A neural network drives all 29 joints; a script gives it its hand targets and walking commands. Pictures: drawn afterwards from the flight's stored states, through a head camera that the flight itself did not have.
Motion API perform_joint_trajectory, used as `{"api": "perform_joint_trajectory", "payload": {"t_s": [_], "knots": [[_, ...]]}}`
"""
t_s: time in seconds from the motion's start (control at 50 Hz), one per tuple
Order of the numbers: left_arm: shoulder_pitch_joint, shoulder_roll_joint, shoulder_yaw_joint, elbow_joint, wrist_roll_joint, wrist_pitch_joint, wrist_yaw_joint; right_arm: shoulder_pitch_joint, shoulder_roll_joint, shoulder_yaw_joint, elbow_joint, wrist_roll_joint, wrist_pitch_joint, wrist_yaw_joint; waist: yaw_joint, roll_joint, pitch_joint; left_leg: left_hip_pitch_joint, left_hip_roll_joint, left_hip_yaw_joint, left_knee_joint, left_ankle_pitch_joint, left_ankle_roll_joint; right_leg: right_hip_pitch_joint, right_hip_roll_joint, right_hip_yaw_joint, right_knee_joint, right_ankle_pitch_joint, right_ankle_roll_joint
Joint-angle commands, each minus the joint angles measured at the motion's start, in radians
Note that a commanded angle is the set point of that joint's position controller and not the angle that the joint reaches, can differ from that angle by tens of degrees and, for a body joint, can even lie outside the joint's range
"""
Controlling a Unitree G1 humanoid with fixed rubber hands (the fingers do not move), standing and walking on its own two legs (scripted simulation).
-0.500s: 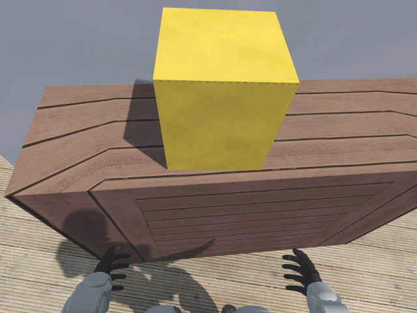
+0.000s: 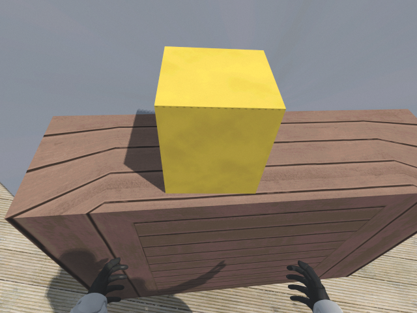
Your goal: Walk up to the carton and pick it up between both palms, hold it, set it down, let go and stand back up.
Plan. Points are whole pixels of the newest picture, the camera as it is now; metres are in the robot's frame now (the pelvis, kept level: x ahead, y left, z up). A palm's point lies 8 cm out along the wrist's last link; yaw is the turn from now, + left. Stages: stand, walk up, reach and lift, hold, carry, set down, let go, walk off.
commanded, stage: let go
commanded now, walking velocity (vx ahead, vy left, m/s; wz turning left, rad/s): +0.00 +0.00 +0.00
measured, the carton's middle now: (212, 124) +0.46 +0.01 +0.10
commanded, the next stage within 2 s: stand in 0.40 s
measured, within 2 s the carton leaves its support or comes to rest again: neither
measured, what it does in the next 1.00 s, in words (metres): stands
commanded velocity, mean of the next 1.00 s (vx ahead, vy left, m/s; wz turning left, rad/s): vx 0.00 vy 0.00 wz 0.00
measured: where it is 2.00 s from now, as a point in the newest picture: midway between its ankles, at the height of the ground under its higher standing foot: outside the picture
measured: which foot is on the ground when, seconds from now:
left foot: down 0.00-1.00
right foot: down 0.00-1.00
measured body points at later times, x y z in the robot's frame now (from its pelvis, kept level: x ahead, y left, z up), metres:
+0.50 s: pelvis +0.01 -0.01 +0.00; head +0.00 +0.01 +0.45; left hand +0.16 +0.22 -0.11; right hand +0.15 -0.22 -0.12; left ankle -0.01 +0.11 -0.74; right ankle +0.00 -0.12 -0.74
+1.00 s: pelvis +0.02 +0.02 +0.00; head +0.01 +0.03 +0.44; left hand +0.01 +0.24 -0.16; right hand +0.00 -0.21 -0.16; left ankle -0.01 +0.11 -0.74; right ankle +0.00 -0.12 -0.74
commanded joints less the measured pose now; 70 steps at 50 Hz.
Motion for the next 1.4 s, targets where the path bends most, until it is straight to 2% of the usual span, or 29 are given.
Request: {"api": "perform_joint_trajectory", "payload": {"t_s": [0.0, 0.38, 0.4, 0.42, 0.48, 0.5, 0.52, 0.56, 0.6, 0.62, 0.64, 0.68, 0.74, 0.76, 0.78, 0.8, 0.82, 0.84, 0.88, 0.96, 1.0, 1.08, 1.1, 1.12, 1.16, 1.2, 1.26, 1.36, 1.38], "knots": [[-0.102, 0.094, 0.017, -0.117, -0.005, -0.044, 0.006, -0.106, -0.114, -0.026, -0.068, -0.004, -0.052, -0.003, -0.01, 0.055, -0.09, 0.027, -0.009, -0.01, -0.083, 0.247, -0.013, -0.013, -0.008, 0.022, -0.076, 0.164, -0.035], [-0.071, 0.1, 0.018, -0.118, -0.009, -0.073, 0.015, -0.083, -0.119, -0.025, -0.067, 0.008, -0.084, -0.003, 0.004, 0.045, -0.127, 0.041, -0.017, -0.005, -0.096, 0.28, 0.0, 0.028, -0.008, 0.034, -0.07, 0.222, -0.019], [0.152, 0.108, 0.057, 0.002, 0.01, -0.207, 0.007, 0.161, -0.191, 0.042, -0.066, -0.002, 0.039, -0.021, 0.007, 0.139, -0.053, -0.021, 0.076, -0.092, -0.033, 0.278, 0.036, -0.012, -0.101, 0.048, -0.033, 0.183, -0.023], [0.18, 0.112, 0.052, 0.064, 0.008, -0.266, 0.0, 0.174, -0.155, 0.045, -0.052, -0.002, 0.099, -0.027, -0.017, 0.067, -0.04, -0.018, 0.068, -0.102, -0.012, 0.193, 0.051, -0.021, -0.119, 0.073, -0.058, 0.166, -0.032], [0.135, 0.08, 0.054, 0.081, 0.002, -0.338, -0.014, 0.16, -0.152, 0.043, -0.088, 0.002, 0.149, -0.035, -0.034, 0.017, -0.029, -0.033, 0.056, -0.108, -0.001, 0.134, 0.048, -0.053, -0.132, 0.102, -0.043, 0.254, -0.055], [0.103, 0.057, 0.044, 0.092, 0.001, -0.34, -0.017, 0.174, -0.135, 0.045, -0.096, 0.012, 0.151, -0.032, -0.052, -0.001, -0.028, -0.035, 0.052, -0.108, 0.0, 0.102, 0.042, -0.074, -0.131, 0.11, -0.054, 0.214, -0.061], [0.109, 0.041, 0.046, 0.088, 0.0, -0.339, -0.019, 0.182, -0.166, 0.037, -0.09, 0.01, 0.153, -0.025, -0.039, 0.025, -0.042, -0.037, 0.04, -0.105, 0.008, 0.093, 0.037, -0.071, -0.139, 0.114, -0.056, 0.191, -0.061], [0.142, 0.068, 0.06, 0.121, 0.005, -0.333, -0.011, 0.182, -0.156, 0.044, -0.103, 0.009, 0.147, -0.021, -0.039, -0.013, -0.036, -0.044, 0.054, -0.122, 0.002, 0.177, 0.051, -0.049, -0.125, 0.089, -0.019, 0.278, -0.056], [0.182, 0.061, 0.06, 0.149, 0.002, -0.339, -0.004, 0.195, -0.147, 0.044, -0.089, 0.012, 0.145, -0.026, -0.025, 0.046, -0.048, -0.03, 0.049, -0.118, 0.023, 0.216, 0.045, -0.037, -0.131, 0.094, -0.02, 0.342, -0.061], [0.196, 0.079, 0.066, 0.175, 0.005, -0.337, -0.001, 0.228, -0.141, 0.044, -0.074, 0.009, 0.146, -0.026, -0.031, 0.014, -0.038, -0.037, 0.056, -0.129, 0.01, 0.242, 0.052, -0.021, -0.136, 0.085, -0.008, 0.362, -0.062], [0.212, 0.068, 0.067, 0.184, -0.004, -0.334, 0.003, 0.234, -0.142, 0.039, -0.077, 0.007, 0.146, -0.031, -0.027, 0.029, -0.04, -0.046, 0.05, -0.131, 0.01, 0.242, 0.053, -0.004, -0.129, 0.075, 0.002, 0.366, -0.057], [0.222, 0.031, 0.061, 0.207, -0.005, -0.326, 0.007, 0.275, -0.163, 0.03, -0.044, 0.006, 0.154, -0.037, -0.026, 0.012, 0.015, -0.084, 0.047, -0.152, -0.017, 0.199, 0.055, -0.015, -0.125, 0.073, -0.01, 0.294, -0.058], [0.295, 0.059, 0.07, 0.264, -0.004, -0.313, 0.011, 0.331, -0.157, 0.031, -0.011, 0.005, 0.166, -0.044, -0.019, 0.08, 0.02, -0.044, 0.054, -0.157, -0.021, 0.22, 0.061, -0.046, -0.122, 0.068, -0.021, 0.257, -0.054], [0.276, 0.041, 0.067, 0.271, -0.005, -0.311, 0.012, 0.353, -0.14, 0.036, -0.004, 0.009, 0.17, -0.045, -0.037, 0.096, 0.037, -0.057, 0.05, -0.151, -0.037, 0.2, 0.058, -0.048, -0.121, 0.072, -0.021, 0.229, -0.052], [0.266, 0.047, 0.07, 0.282, -0.002, -0.308, 0.011, 0.351, -0.137, 0.037, 0.005, 0.008, 0.173, -0.048, -0.035, 0.052, 0.033, -0.035, 0.058, -0.158, -0.036, 0.219, 0.056, -0.059, -0.116, 0.061, -0.019, 0.225, -0.048], [0.276, 0.054, 0.073, 0.296, -0.002, -0.307, 0.014, 0.364, -0.124, 0.036, 0.002, 0.01, 0.172, -0.051, -0.04, 0.047, 0.026, -0.04, 0.062, -0.161, -0.037, 0.238, 0.057, -0.046, -0.112, 0.055, -0.021, 0.224, -0.043], [0.309, 0.053, 0.071, 0.318, -0.007, -0.304, 0.016, 0.352, -0.132, 0.041, 0.009, 0.01, 0.174, -0.055, -0.022, 0.07, 0.03, -0.042, 0.059, -0.156, -0.036, 0.253, 0.059, -0.041, -0.112, 0.053, -0.023, 0.222, -0.037], [0.301, 0.044, 0.072, 0.331, -0.003, -0.304, 0.018, 0.369, -0.135, 0.038, 0.017, 0.014, 0.173, -0.058, -0.035, 0.022, 0.034, -0.032, 0.053, -0.157, -0.038, 0.252, 0.056, -0.035, -0.116, 0.055, -0.028, 0.229, -0.043], [0.332, 0.003, 0.062, 0.359, -0.007, -0.298, 0.022, 0.374, -0.127, 0.04, 0.028, 0.007, 0.177, -0.063, -0.016, 0.081, 0.051, -0.071, 0.062, -0.161, -0.062, 0.238, 0.058, -0.008, -0.115, 0.046, -0.026, 0.202, -0.034], [0.307, -0.009, 0.057, 0.404, -0.011, -0.288, 0.023, 0.41, -0.099, 0.053, 0.054, 0.013, 0.179, -0.069, -0.034, 0.056, 0.073, -0.065, 0.055, -0.168, -0.073, 0.267, 0.057, -0.021, -0.117, 0.044, -0.026, 0.196, -0.036], [0.333, -0.028, 0.052, 0.432, -0.009, -0.28, 0.023, 0.397, -0.09, 0.058, 0.057, 0.014, 0.184, -0.074, -0.02, 0.079, 0.122, -0.074, 0.058, -0.177, -0.096, 0.229, 0.064, -0.057, -0.115, 0.046, -0.041, 0.151, -0.019], [0.319, -0.018, 0.055, 0.457, -0.007, -0.272, 0.027, 0.404, -0.082, 0.063, 0.062, 0.01, 0.181, -0.076, -0.032, 0.034, 0.093, -0.048, 0.066, -0.191, -0.104, 0.238, 0.065, -0.039, -0.11, 0.031, -0.038, 0.14, -0.015], [0.326, -0.021, 0.053, 0.468, -0.014, -0.271, 0.027, 0.405, -0.098, 0.062, 0.062, 0.013, 0.182, -0.076, -0.033, 0.063, 0.093, -0.056, 0.052, -0.185, -0.105, 0.231, 0.064, -0.029, -0.109, 0.028, -0.034, 0.151, -0.004], [0.325, -0.008, 0.052, 0.476, -0.013, -0.271, 0.026, 0.419, -0.106, 0.059, 0.071, 0.015, 0.185, -0.079, -0.038, 0.026, 0.101, -0.054, 0.061, -0.191, -0.109, 0.221, 0.069, -0.037, -0.108, 0.029, -0.037, 0.141, -0.005], [0.353, -0.043, 0.041, 0.503, -0.013, -0.266, 0.029, 0.424, -0.088, 0.066, 0.079, 0.016, 0.185, -0.078, -0.033, 0.024, 0.125, -0.039, 0.053, -0.179, -0.113, 0.216, 0.061, -0.062, -0.115, 0.037, -0.043, 0.125, -0.002], [0.331, -0.04, 0.045, 0.509, -0.016, -0.263, 0.032, 0.43, -0.07, 0.073, 0.09, 0.019, 0.185, -0.077, -0.036, 0.069, 0.126, -0.071, 0.046, -0.185, -0.131, 0.156, 0.054, -0.034, -0.118, 0.037, -0.041, 0.113, -0.005], [0.334, -0.043, 0.042, 0.533, -0.015, -0.256, 0.028, 0.421, -0.078, 0.073, 0.084, 0.02, 0.185, -0.078, -0.032, 0.038, 0.159, -0.097, 0.056, -0.215, -0.17, 0.085, 0.06, -0.065, -0.111, 0.023, -0.035, 0.079, 0.002], [0.353, -0.068, 0.042, 0.554, -0.016, -0.254, 0.027, 0.408, -0.084, 0.079, 0.079, 0.023, 0.181, -0.08, -0.02, 0.048, 0.113, -0.11, 0.05, -0.233, -0.202, 0.021, 0.064, -0.012, -0.108, 0.015, -0.02, 0.087, 0.012], [0.358, -0.067, 0.041, 0.567, -0.014, -0.254, 0.023, 0.415, -0.092, 0.075, 0.082, 0.023, 0.181, -0.078, -0.021, 0.076, 0.154, -0.103, 0.049, -0.228, -0.2, 0.033, 0.058, -0.052, -0.112, 0.023, -0.03, 0.084, 0.013]]}}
